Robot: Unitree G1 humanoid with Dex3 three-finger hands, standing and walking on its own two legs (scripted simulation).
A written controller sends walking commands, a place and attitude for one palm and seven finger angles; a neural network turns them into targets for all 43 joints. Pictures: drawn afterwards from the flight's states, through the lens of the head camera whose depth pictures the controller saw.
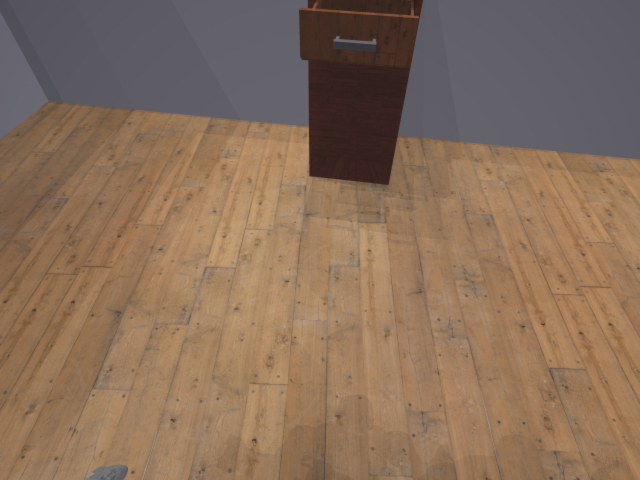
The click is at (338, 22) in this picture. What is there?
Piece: drawer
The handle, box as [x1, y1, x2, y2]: [333, 36, 376, 51]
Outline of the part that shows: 333,40 333,48 375,51 375,39 373,39 371,42 340,39 339,36 336,36 336,38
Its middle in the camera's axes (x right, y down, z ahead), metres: +0.10 -0.59 +1.17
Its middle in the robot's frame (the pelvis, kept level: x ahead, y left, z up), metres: +1.28 -0.04 +0.01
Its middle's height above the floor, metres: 0.78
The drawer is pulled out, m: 0.29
